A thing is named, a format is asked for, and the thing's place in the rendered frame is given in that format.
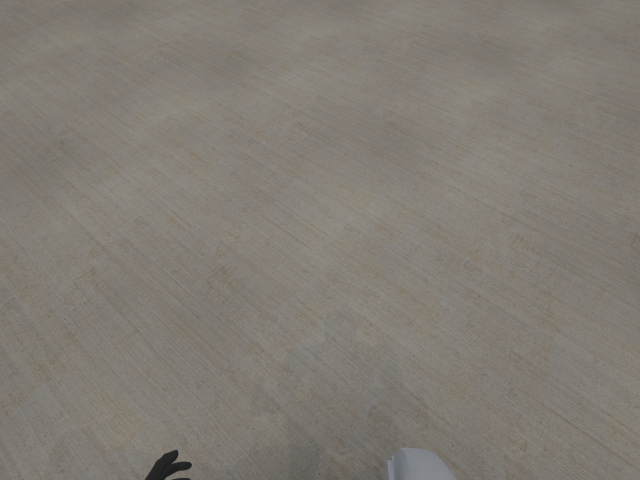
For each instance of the left robot hand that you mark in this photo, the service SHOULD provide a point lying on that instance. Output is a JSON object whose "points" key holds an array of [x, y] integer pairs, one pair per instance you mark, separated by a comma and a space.
{"points": [[164, 467]]}

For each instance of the right robot thigh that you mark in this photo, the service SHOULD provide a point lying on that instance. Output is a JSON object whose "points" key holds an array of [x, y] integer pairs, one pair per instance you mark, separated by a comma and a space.
{"points": [[417, 464]]}

